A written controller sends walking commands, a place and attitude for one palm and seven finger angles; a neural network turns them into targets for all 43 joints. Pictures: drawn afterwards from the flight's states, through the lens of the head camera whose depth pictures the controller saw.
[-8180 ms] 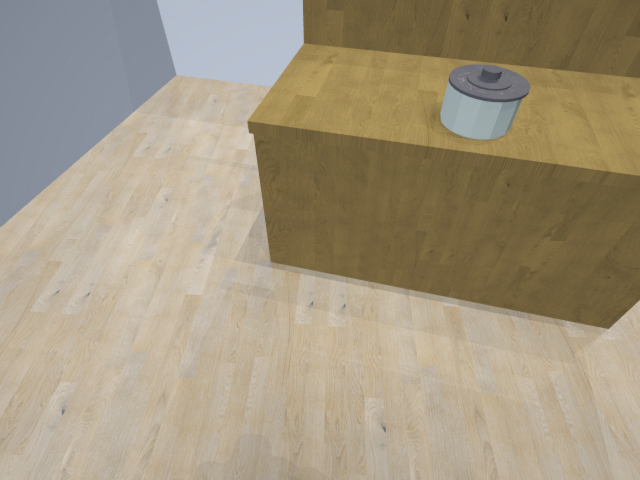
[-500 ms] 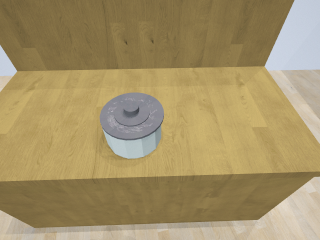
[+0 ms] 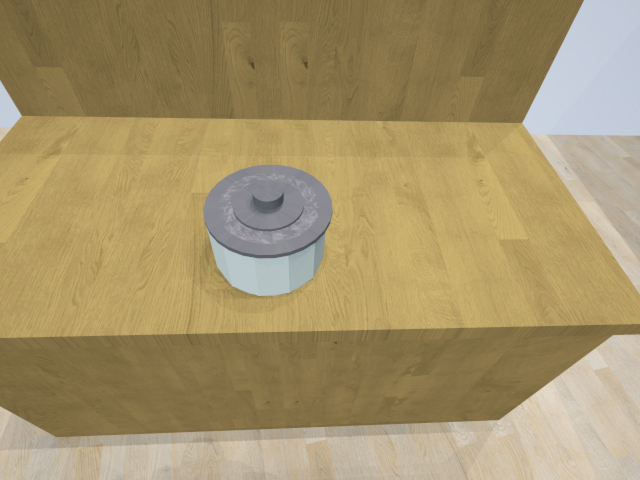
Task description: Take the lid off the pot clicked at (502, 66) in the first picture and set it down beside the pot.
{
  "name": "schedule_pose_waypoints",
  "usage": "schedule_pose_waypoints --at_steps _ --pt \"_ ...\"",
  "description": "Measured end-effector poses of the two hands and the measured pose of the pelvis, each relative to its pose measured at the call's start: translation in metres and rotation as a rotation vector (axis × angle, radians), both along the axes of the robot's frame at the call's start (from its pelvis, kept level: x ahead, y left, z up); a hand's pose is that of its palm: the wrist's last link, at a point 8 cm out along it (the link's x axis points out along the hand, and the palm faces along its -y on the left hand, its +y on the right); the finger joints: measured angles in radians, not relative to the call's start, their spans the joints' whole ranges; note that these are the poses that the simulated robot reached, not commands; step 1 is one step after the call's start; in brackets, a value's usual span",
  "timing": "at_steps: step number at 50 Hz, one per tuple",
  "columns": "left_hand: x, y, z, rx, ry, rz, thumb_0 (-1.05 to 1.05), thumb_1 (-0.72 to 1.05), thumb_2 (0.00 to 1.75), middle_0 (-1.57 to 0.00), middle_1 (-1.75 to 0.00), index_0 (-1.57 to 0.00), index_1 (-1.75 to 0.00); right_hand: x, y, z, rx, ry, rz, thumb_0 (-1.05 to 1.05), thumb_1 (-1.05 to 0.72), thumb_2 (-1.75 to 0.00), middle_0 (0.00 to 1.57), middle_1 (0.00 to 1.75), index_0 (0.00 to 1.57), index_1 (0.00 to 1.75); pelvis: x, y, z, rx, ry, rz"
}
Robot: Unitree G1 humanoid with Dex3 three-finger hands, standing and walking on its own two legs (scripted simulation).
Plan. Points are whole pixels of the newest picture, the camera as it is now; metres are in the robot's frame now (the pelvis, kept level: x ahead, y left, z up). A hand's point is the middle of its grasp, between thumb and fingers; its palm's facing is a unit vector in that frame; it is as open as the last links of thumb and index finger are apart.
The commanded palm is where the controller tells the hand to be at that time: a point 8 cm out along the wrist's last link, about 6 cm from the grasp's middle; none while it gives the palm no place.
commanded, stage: look again from close up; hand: left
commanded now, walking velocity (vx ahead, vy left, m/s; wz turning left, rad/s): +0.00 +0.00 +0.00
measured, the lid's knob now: (268, 194) +0.51 +0.12 +0.05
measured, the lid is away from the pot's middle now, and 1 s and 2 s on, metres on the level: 0.00 0.00 0.00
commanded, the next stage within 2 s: lift the closed hand beside the body in 0.20 s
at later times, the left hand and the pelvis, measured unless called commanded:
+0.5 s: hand out of the picture +0.13 +0.20 -0.08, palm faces +0.16 -0.93 -0.33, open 6.6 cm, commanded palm +0.08 +0.24 -0.06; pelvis -0.01 +0.01 +0.00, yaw +2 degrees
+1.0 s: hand out of the picture +0.09 +0.20 -0.06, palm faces +0.24 -0.92 -0.30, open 3.0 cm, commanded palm +0.05 +0.25 -0.03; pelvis -0.02 -0.02 +0.00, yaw +2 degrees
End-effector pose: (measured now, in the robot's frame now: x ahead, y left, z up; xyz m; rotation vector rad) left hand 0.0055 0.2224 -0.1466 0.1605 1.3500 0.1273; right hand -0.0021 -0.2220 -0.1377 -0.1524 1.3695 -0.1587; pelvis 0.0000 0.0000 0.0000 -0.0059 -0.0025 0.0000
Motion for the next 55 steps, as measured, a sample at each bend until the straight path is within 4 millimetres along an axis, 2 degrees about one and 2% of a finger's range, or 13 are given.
schedule_pose_waypoints --at_steps 11,16,17,20,23,26,28,31,33,36,42,48,55 --pt "-0.027 -0.006 -0.002 -0.023 0.078 0.025 0.00 0.90 0.90 -0.20 -0.30 -0.20 -0.30 0.013 -0.002 0.005 -0.021 -0.012 0.008 0.01 -0.93 -0.90 0.20 0.30 0.20 0.30 0.003 0.001 0.002 0.002 0.003 -0.001" --pt "-0.030 -0.009 -0.002 -0.027 0.082 0.028 0.00 0.90 0.90 -0.20 -0.30 -0.20 -0.30 0.020 -0.004 0.006 -0.029 -0.023 0.016 0.01 -0.93 -0.90 0.20 0.30 0.20 0.30 0.004 0.002 0.002 -0.005 0.002 0.000" --pt "-0.021 -0.007 0.002 -0.024 0.036 0.065 0.00 0.90 0.90 -0.20 -0.30 -0.20 -0.30 0.024 -0.005 0.007 -0.028 -0.049 0.019 0.01 -0.93 -0.90 0.20 0.30 0.20 0.30 0.003 0.002 0.002 -0.010 -0.001 0.004" --pt "0.030 0.013 0.040 0.091 -0.261 0.080 0.02 0.94 0.90 -0.23 -0.33 -0.23 -0.32 0.049 -0.007 0.014 -0.038 -0.228 0.036 0.01 -0.93 -0.90 0.20 0.30 0.20 0.30 0.000 0.004 0.002 -0.003 -0.012 0.019" --pt "0.081 0.025 0.082 0.178 -0.513 0.044 0.03 0.95 0.90 -0.28 -0.39 -0.28 -0.39 0.087 -0.006 0.023 -0.024 -0.410 0.082 0.01 -0.92 -0.90 0.20 0.30 0.20 0.30 -0.003 0.006 0.002 0.004 -0.017 0.035" --pt "0.109 0.018 0.094 0.173 -0.605 -0.015 0.02 0.94 0.90 -0.36 -0.48 -0.36 -0.48 0.127 -0.004 0.038 0.000 -0.562 0.103 0.01 -0.92 -0.90 0.20 0.30 0.20 0.30 -0.009 0.005 0.001 0.006 0.003 0.030" --pt "0.110 0.009 0.093 0.127 -0.621 -0.024 0.01 0.93 0.90 -0.43 -0.56 -0.42 -0.55 0.149 -0.004 0.054 0.007 -0.645 0.103 0.01 -0.91 -0.90 0.20 0.30 0.20 0.30 -0.013 0.002 0.001 0.008 0.010 0.017" --pt "0.094 0.000 0.098 0.075 -0.654 -0.005 0.01 0.92 0.90 -0.54 -0.68 -0.54 -0.68 0.174 -0.005 0.081 -0.011 -0.751 0.139 0.01 -0.91 -0.90 0.20 0.30 0.20 0.30 -0.016 -0.005 0.001 0.008 0.008 0.011" --pt "0.081 0.001 0.101 0.079 -0.673 0.020 0.01 0.91 0.90 -0.63 -0.77 -0.62 -0.76 0.186 -0.005 0.095 -0.033 -0.794 0.178 0.01 -0.91 -0.90 0.20 0.30 0.20 0.30 -0.018 -0.009 0.001 0.003 0.001 0.020" --pt "0.067 0.009 0.098 0.111 -0.657 0.065 0.01 0.90 0.90 -0.75 -0.91 -0.75 -0.90 0.199 -0.007 0.104 -0.058 -0.813 0.225 0.00 -0.91 -0.90 0.20 0.30 0.20 0.30 -0.023 -0.013 0.001 -0.005 -0.007 0.036" --pt "0.052 0.018 0.107 0.167 -0.645 0.102 0.01 0.90 0.90 -1.01 -1.19 -1.00 -1.18 0.197 -0.006 0.096 -0.057 -0.777 0.245 0.00 -0.90 -0.90 0.20 0.30 0.20 0.30 -0.025 -0.018 0.002 -0.008 -0.015 0.046" --pt "0.053 0.020 0.106 0.187 -0.619 0.088 0.01 0.90 0.90 -1.19 -1.39 -1.18 -1.38 0.169 -0.007 0.072 -0.032 -0.670 0.211 0.01 -0.90 -0.90 0.20 0.30 0.21 0.30 -0.023 -0.021 0.002 -0.006 -0.021 0.044" --pt "0.060 0.026 0.120 0.223 -0.636 0.060 0.01 0.90 0.90 -1.27 -1.47 -1.26 -1.47 0.140 -0.016 0.053 -0.034 -0.568 0.155 0.01 -0.90 -0.90 0.20 0.30 0.21 0.30 -0.017 -0.022 0.003 -0.002 -0.020 0.031"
